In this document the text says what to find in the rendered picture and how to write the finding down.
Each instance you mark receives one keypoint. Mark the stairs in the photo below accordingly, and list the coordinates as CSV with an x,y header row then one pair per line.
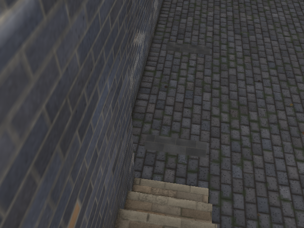
x,y
161,204

